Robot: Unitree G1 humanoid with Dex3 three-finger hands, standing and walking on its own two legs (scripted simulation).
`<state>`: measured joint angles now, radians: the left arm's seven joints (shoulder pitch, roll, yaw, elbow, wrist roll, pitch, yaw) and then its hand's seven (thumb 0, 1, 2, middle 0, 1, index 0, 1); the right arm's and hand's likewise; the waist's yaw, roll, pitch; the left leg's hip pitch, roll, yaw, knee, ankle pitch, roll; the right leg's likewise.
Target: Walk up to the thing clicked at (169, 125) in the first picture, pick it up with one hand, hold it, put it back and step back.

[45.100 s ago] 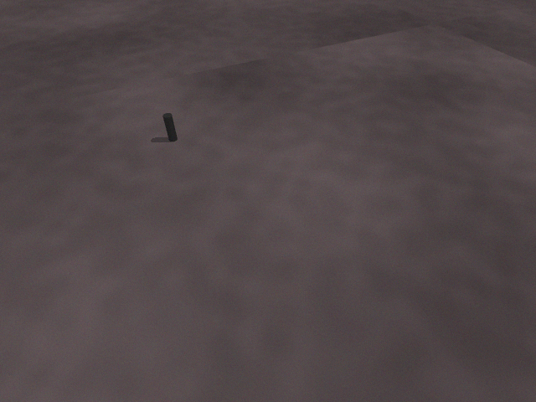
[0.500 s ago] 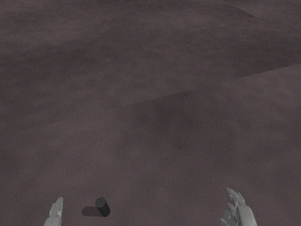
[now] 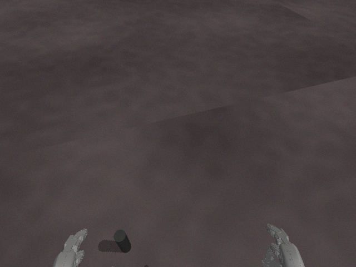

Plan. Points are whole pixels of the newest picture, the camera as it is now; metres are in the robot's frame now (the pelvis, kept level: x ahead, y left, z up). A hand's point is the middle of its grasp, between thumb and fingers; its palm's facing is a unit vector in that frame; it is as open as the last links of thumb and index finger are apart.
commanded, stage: stand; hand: left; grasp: from the side
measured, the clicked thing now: (123, 241) +0.40 +0.25 -0.64
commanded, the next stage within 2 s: none
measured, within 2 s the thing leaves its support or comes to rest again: neither
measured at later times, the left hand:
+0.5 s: hand out of the picture +0.06 +0.26 -0.12, palm faces +0.00 -0.94 -0.35, open 7.4 cm
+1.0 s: hand out of the picture +0.06 +0.26 -0.10, palm faces +0.00 -0.94 -0.35, open 7.4 cm
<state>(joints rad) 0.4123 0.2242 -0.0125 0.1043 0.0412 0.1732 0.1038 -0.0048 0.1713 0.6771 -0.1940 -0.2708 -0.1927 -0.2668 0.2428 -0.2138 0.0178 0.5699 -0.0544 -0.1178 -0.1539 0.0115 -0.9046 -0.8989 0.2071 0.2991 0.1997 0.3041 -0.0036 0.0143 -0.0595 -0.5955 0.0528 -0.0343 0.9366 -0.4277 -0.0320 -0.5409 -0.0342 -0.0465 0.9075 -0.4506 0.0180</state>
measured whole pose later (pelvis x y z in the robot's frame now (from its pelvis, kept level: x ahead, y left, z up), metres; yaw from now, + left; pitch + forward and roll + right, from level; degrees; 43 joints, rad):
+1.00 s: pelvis +0.00 +0.01 +0.06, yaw +1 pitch -3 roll +0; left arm 0.13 0.33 0.01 1.13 0.03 -0.01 0.01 0.01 0.91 0.90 -0.21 -0.30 -0.21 -0.30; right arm 0.13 -0.33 -0.01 1.13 -0.02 0.00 0.00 0.01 -0.91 -0.90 0.21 0.30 0.20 0.30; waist 0.01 0.01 0.06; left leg -0.15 0.02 -0.01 0.38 -0.17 -0.02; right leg -0.11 -0.06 -0.05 0.37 -0.20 0.04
